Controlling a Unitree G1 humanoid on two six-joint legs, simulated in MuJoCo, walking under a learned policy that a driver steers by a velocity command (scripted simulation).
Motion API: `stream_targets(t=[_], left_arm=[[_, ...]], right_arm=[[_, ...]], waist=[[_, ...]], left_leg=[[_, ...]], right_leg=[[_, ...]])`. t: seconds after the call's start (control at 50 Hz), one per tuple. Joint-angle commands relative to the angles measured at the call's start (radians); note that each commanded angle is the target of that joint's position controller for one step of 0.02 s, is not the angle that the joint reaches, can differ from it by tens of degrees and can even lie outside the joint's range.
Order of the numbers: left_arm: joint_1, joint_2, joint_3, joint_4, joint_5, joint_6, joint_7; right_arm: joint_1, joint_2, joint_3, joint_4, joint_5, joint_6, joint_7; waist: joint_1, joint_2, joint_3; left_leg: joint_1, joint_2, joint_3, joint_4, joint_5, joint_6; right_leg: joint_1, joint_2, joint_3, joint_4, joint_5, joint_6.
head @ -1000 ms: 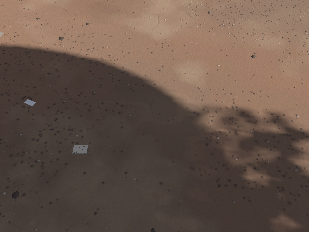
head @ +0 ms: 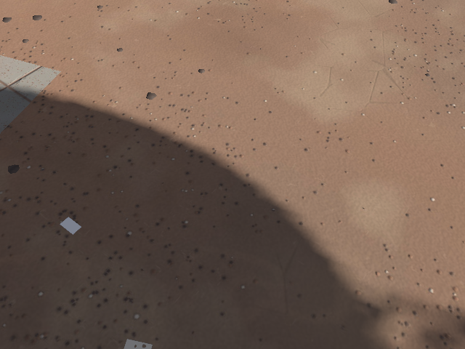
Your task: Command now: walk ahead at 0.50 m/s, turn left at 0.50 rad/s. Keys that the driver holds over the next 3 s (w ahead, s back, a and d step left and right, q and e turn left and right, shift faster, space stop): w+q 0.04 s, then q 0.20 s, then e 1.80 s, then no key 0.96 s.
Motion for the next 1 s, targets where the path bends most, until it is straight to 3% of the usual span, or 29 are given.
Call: stream_targets(t=[0.02, 0.08, 0.12, 0.18, 0.24, 0.26, 0.28, 0.3, 0.32, 0.34, 0.36, 0.38, 0.4, 0.44, 0.48, 0.54, 0.62, 0.68, 0.7, 0.72, 0.74, 0.76, 0.78, 0.8, 0.82, 0.86, 0.9, 0.96, 1.0], left_arm=[[0.013, 0.099, 0.032, -0.073, 0.018, 0.004, 0.01], [-0.099, 0.084, 0.029, -0.121, 0.024, 0.015, 0.018], [-0.156, 0.057, 0.02, -0.143, 0.024, 0.011, 0.014], [-0.224, 0.063, 0.021, -0.182, 0.008, 0.015, 0.005], [-0.208, 0.115, 0.036, -0.192, 0.011, 0.015, 0.0], [-0.154, 0.13, 0.04, -0.172, 0.015, 0.01, -0.002], [-0.085, 0.135, 0.042, -0.149, 0.027, 0.002, -0.003], [-0.025, 0.168, 0.044, -0.146, 0.052, -0.006, -0.001], [-0.009, 0.19, 0.039, -0.151, 0.07, 0.001, 0.0], [0.026, 0.115, 0.027, -0.115, 0.032, 0.015, -0.011], [-0.025, 0.066, 0.011, -0.131, 0.009, 0.024, -0.021], [-0.074, 0.062, 0.007, -0.139, 0.007, 0.038, -0.028], [-0.12, 0.072, 0.005, -0.148, 0.008, 0.051, -0.031], [-0.155, 0.14, 0.027, -0.153, 0.013, 0.077, -0.023], [-0.127, 0.169, 0.044, -0.151, 0.012, 0.091, -0.012], [-0.12, 0.172, 0.057, -0.16, -0.002, 0.102, 0.003], [-0.117, 0.164, 0.066, -0.164, -0.011, 0.126, 0.022], [-0.115, 0.154, 0.066, -0.172, -0.027, 0.148, 0.037], [-0.095, 0.123, 0.057, -0.177, -0.025, 0.15, 0.038], [-0.115, 0.087, 0.051, -0.215, -0.026, 0.143, 0.035], [-0.085, 0.145, 0.069, -0.203, -0.011, 0.13, 0.032], [-0.037, 0.185, 0.087, -0.175, -0.015, 0.131, 0.028], [0.007, 0.179, 0.092, -0.145, -0.017, 0.144, 0.03], [0.028, 0.165, 0.091, -0.132, -0.011, 0.157, 0.034], [0.026, 0.145, 0.085, -0.135, -0.011, 0.166, 0.034], [-0.023, 0.12, 0.073, -0.171, -0.021, 0.17, 0.028], [-0.086, 0.106, 0.061, -0.212, -0.025, 0.168, 0.02], [-0.113, 0.092, 0.047, -0.252, -0.021, 0.167, 0.0], [-0.111, 0.102, 0.047, -0.266, -0.021, 0.169, -0.01]], right_arm=[[-0.008, -0.131, -0.028, -0.079, 0.001, -0.015, -0.015], [0.032, -0.179, -0.043, -0.077, 0.002, -0.01, -0.038], [0.062, -0.183, -0.047, -0.071, 0.007, 0.007, -0.048], [0.119, -0.175, -0.047, -0.055, 0.016, 0.029, -0.056], [0.1, -0.161, -0.047, -0.069, 0.013, 0.045, -0.073], [0.079, -0.149, -0.044, -0.078, 0.006, 0.048, -0.079], [0.062, -0.126, -0.037, -0.087, 0.003, 0.049, -0.081], [0.089, -0.08, -0.019, -0.101, -0.01, 0.044, -0.078], [0.283, -0.024, -0.002, -0.073, -0.014, 0.037, -0.073], [0.404, -0.059, 0.005, -0.037, 0.002, 0.039, -0.063], [0.333, -0.129, -0.011, -0.022, 0.005, 0.055, -0.062], [0.206, -0.154, -0.02, -0.043, 0.0, 0.075, -0.068], [0.134, -0.16, -0.027, -0.06, -0.01, 0.092, -0.076], [0.082, -0.135, -0.026, -0.082, -0.011, 0.105, -0.085], [0.091, -0.099, -0.02, -0.072, -0.007, 0.096, -0.096], [0.07, -0.099, -0.021, -0.067, -0.003, 0.09, -0.1], [0.029, -0.097, -0.02, -0.077, -0.001, 0.073, -0.088], [0.077, -0.112, -0.028, -0.063, -0.003, 0.053, -0.073], [0.106, -0.169, -0.042, -0.068, -0.018, 0.051, -0.077], [0.083, -0.259, -0.062, -0.071, -0.043, 0.057, -0.078], [0.006, -0.224, -0.054, -0.108, -0.072, 0.052, -0.077], [-0.061, -0.169, -0.036, -0.137, -0.065, 0.046, -0.084], [-0.11, -0.146, -0.03, -0.149, -0.042, 0.042, -0.086], [-0.124, -0.134, -0.025, -0.153, -0.022, 0.039, -0.086], [-0.115, -0.128, -0.019, -0.151, -0.015, 0.041, -0.086], [-0.078, -0.135, -0.02, -0.138, -0.017, 0.051, -0.089], [-0.028, -0.152, -0.027, -0.125, -0.021, 0.062, -0.095], [-0.025, -0.196, -0.043, -0.125, -0.017, 0.072, -0.092], [-0.036, -0.218, -0.053, -0.128, -0.012, 0.075, -0.083]], waist=[[0.032, 0.052, -0.07], [0.013, 0.058, -0.022], [-0.01, 0.081, -0.043], [-0.041, 0.113, -0.074], [-0.011, 0.13, -0.089], [0.012, 0.137, -0.11], [0.041, 0.124, -0.145], [0.049, 0.045, -0.249], [-0.023, -0.183, -0.352], [-0.038, -0.255, -0.449], [-0.016, -0.136, -0.354], [0.004, -0.073, -0.253], [0.004, -0.051, -0.175], [-0.012, -0.104, -0.097], [-0.008, -0.132, -0.122], [0.0, -0.133, -0.162], [0.005, -0.137, -0.134], [-0.035, -0.119, -0.122], [-0.035, -0.034, -0.13], [-0.004, 0.236, -0.078], [0.001, 0.264, -0.078], [0.034, 0.185, -0.081], [0.057, 0.136, -0.073], [0.054, 0.126, -0.068], [0.044, 0.124, -0.059], [0.017, 0.142, -0.045], [-0.024, 0.164, -0.053], [-0.041, 0.181, -0.08], [-0.039, 0.192, -0.089]], left_leg=[[0.118, 0.266, -0.325, -0.234, 0.173, 0.202], [0.035, 0.214, -0.232, -0.218, 0.365, 0.169], [-0.007, 0.155, -0.169, -0.161, 0.447, 0.113], [0.028, 0.159, -0.227, -0.106, 0.358, 0.065], [0.132, 0.188, -0.338, -0.001, 0.299, 0.046], [0.176, 0.198, -0.342, 0.055, 0.32, 0.039], [0.192, 0.169, -0.315, 0.146, 0.338, 0.015], [0.144, 0.106, -0.27, 0.316, 0.221, -0.021], [-0.079, -0.019, -0.209, 0.583, -0.389, -0.08], [-0.158, 0.007, -0.212, 0.708, -0.585, -0.111], [-0.182, 0.061, -0.202, 0.742, -0.531, -0.141], [-0.209, 0.084, -0.151, 0.737, -0.466, -0.162], [-0.215, 0.096, -0.122, 0.689, -0.431, -0.173], [-0.138, 0.099, -0.083, 0.521, -0.398, -0.172], [-0.076, 0.066, -0.054, 0.418, -0.386, -0.172], [-0.035, 0.059, -0.072, 0.34, -0.287, -0.161], [0.013, 0.053, -0.078, 0.218, -0.21, -0.143], [0.168, 0.068, -0.055, -0.012, -0.069, -0.099], [0.256, 0.208, -0.162, -0.084, -0.087, -0.048], [0.215, 0.397, -0.395, -0.17, -0.064, 0.081], [0.142, 0.502, -0.484, -0.19, 0.051, 0.161], [0.128, 0.465, -0.402, -0.165, 0.128, 0.146], [0.135, 0.404, -0.3, -0.137, 0.169, 0.101], [0.166, 0.376, -0.244, -0.117, 0.203, 0.079], [0.172, 0.364, -0.199, -0.105, 0.269, 0.08], [0.201, 0.34, -0.129, -0.106, 0.307, 0.094], [0.28, 0.357, -0.114, -0.102, 0.326, 0.112], [0.286, 0.384, -0.076, -0.091, 0.349, 0.121], [0.25, 0.395, -0.046, -0.083, 0.373, 0.119]], right_leg=[[-0.14, -0.057, 0.035, -0.108, 0.059, 0.031], [-0.129, -0.013, 0.005, -0.339, 0.223, 0.073], [-0.031, 0.045, -0.018, -0.501, 0.369, 0.072], [0.03, 0.095, -0.004, -0.615, 0.469, 0.064], [0.046, 0.089, 0.057, -0.688, 0.398, 0.044], [0.066, 0.073, 0.055, -0.702, 0.403, 0.028], [0.15, 0.055, 0.033, -0.761, 0.493, 0.005], [0.341, -0.056, 0.105, -0.731, 0.763, -0.046], [0.632, -0.278, 0.357, -0.655, 1.156, -0.223], [0.681, -0.377, 0.574, -0.683, 0.914, -0.332], [0.577, -0.308, 0.551, -0.74, 0.634, -0.3], [0.476, -0.244, 0.478, -0.768, 0.47, -0.25], [0.372, -0.2, 0.437, -0.801, 0.366, -0.222], [0.226, -0.124, 0.367, -0.853, 0.279, -0.181], [0.227, -0.093, 0.342, -0.861, 0.308, -0.184], [0.237, -0.101, 0.378, -0.883, 0.226, -0.194], [0.192, -0.084, 0.413, -0.901, 0.093, -0.181], [0.105, -0.027, 0.393, -0.844, 0.045, -0.123], [0.006, 0.025, 0.337, -0.734, -0.052, -0.072], [-0.148, 0.18, 0.124, -0.513, -0.168, -0.017], [-0.147, 0.154, 0.099, -0.266, -0.25, 0.019], [-0.128, 0.134, 0.119, -0.132, -0.206, 0.031], [-0.131, 0.131, 0.106, -0.07, -0.155, 0.049], [-0.157, 0.122, 0.1, -0.009, -0.109, 0.069], [-0.171, 0.115, 0.09, 0.038, -0.088, 0.087], [-0.192, 0.095, 0.042, -0.004, -0.043, 0.114], [-0.21, 0.066, 0.019, -0.107, -0.025, 0.134], [-0.111, 0.031, -0.026, -0.255, -0.044, 0.129], [-0.022, 0.033, -0.068, -0.339, -0.047, 0.11]])
Next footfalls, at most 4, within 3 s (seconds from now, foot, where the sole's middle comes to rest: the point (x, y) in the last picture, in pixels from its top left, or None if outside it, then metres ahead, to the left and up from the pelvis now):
0.30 right None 0.36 -0.10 -0.78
0.70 left None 0.28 0.11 -0.78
1.12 right None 0.26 -0.15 -0.78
1.60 left None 0.36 0.05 -0.78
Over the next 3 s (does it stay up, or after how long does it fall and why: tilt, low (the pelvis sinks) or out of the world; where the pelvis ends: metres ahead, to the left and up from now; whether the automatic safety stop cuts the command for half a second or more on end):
stays up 0.25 -0.06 0.00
